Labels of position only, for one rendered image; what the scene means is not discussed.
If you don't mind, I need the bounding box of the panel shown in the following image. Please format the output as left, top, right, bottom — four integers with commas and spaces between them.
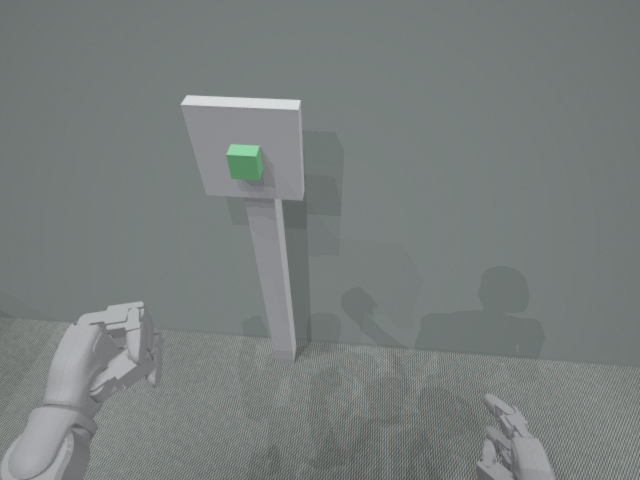
181, 95, 305, 363

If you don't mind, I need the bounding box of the robot left hand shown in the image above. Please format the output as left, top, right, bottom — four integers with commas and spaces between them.
43, 301, 164, 418

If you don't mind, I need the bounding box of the button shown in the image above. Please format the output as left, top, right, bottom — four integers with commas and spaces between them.
226, 144, 263, 180

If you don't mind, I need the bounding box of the robot right hand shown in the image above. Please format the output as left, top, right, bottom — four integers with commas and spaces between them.
476, 393, 556, 480

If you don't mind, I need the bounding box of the left robot forearm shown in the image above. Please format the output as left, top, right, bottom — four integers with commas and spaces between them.
0, 405, 98, 480

